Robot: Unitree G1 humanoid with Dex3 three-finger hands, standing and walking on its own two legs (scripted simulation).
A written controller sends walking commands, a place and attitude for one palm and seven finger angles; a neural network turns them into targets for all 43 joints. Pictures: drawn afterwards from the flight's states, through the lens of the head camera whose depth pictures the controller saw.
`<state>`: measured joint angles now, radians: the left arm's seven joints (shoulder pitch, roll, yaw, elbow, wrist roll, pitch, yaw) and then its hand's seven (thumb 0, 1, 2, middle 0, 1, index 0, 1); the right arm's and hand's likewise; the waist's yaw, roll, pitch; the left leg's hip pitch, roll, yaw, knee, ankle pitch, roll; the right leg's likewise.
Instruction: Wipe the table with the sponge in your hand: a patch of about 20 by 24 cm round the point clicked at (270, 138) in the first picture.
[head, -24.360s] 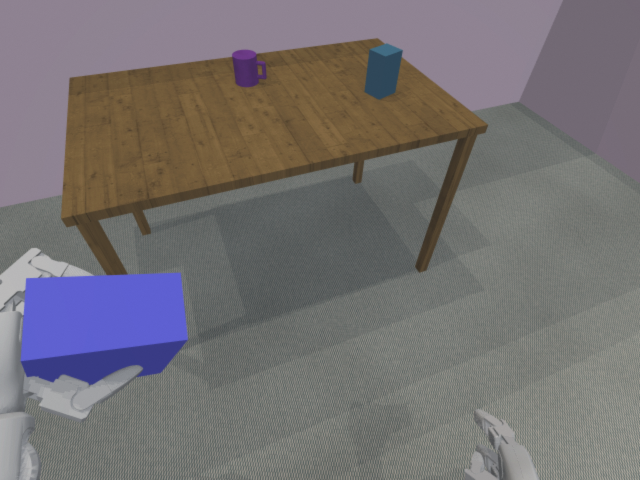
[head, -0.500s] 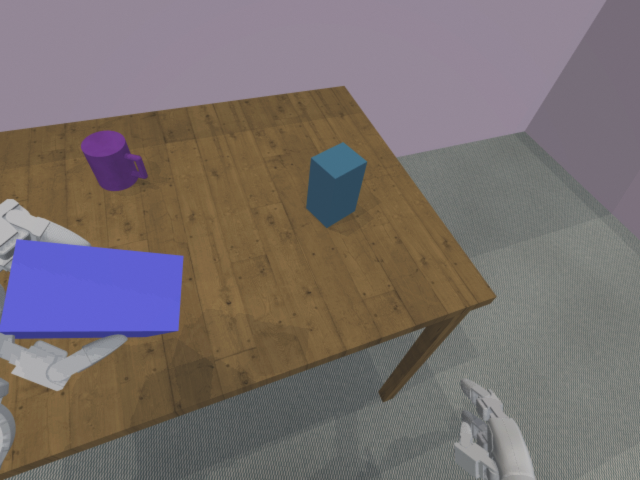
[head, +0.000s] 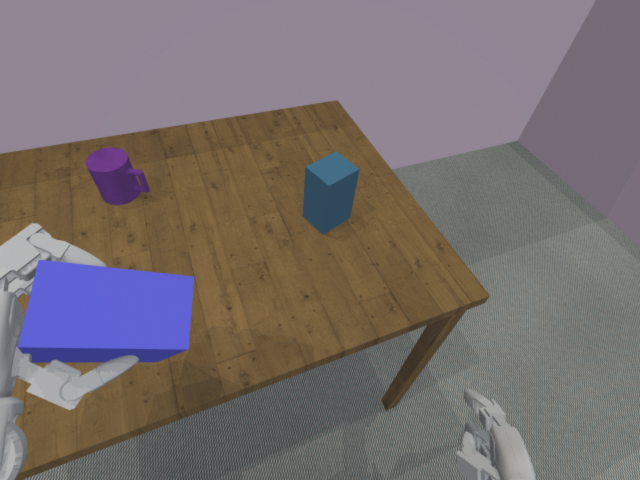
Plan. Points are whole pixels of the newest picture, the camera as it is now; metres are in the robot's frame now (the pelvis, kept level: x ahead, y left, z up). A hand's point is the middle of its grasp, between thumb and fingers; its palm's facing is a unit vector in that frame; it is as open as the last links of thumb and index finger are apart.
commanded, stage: look again from close up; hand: left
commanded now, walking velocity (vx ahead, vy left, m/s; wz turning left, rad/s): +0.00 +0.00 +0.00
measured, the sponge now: (131, 322) +0.23 +0.21 +0.13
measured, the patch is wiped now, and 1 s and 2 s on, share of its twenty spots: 0.00 0.00 0.00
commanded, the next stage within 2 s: turn the palm down, sponge in hand in 0.14 s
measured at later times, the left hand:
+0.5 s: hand (80, 312) +0.22 +0.25 +0.15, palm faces +0.30 -0.76 -0.58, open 10.6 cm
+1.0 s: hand (149, 346) +0.21 +0.19 +0.11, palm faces +0.16 -0.55 -0.82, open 10.6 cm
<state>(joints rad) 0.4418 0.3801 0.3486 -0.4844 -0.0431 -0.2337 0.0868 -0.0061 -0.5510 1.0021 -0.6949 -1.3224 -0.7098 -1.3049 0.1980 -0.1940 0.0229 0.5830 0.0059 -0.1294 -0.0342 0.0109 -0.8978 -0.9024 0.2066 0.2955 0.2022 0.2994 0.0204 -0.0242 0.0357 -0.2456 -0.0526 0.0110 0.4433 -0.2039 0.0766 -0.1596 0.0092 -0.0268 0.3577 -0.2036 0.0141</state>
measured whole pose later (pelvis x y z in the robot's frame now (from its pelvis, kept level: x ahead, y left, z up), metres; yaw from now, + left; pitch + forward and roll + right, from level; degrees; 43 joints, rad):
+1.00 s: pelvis -0.01 -0.09 -0.03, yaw +2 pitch +2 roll +1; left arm 0.33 0.61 0.29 -0.27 0.22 -0.01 -0.03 0.00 -0.55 1.00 -0.69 -1.32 -0.71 -1.31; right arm 0.17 -0.26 0.02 0.59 0.00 -0.05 -0.09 0.01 -0.90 -0.90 0.21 0.30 0.20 0.30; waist 0.04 0.06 -0.02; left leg -0.42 0.00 -0.05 0.69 -0.30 -0.01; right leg -0.36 0.08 -0.06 0.70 -0.37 -0.11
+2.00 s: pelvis -0.03 -0.02 -0.01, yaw +2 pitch -2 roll -1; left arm 0.16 0.51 0.04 -0.17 0.83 0.37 0.13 0.00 -0.54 1.00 -0.70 -1.32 -0.71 -1.30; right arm 0.03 -0.23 0.06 0.66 0.04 0.04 -0.07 0.01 -0.90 -0.90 0.21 0.30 0.20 0.30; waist 0.13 0.10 -0.03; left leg -0.30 -0.05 -0.01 0.56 -0.23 0.05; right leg -0.23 0.03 -0.02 0.55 -0.28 -0.02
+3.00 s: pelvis -0.01 -0.05 -0.01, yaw +2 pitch -2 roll -1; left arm 0.19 0.56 0.04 -0.03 0.86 0.20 -0.05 0.00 -0.54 1.00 -0.69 -1.32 -0.71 -1.31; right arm 0.04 -0.29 0.03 0.67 0.03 -0.01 -0.10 0.01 -0.90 -0.90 0.20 0.30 0.20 0.30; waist 0.11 0.10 0.03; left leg -0.26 -0.03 -0.04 0.51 -0.23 0.02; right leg -0.18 0.06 -0.04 0.47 -0.27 -0.06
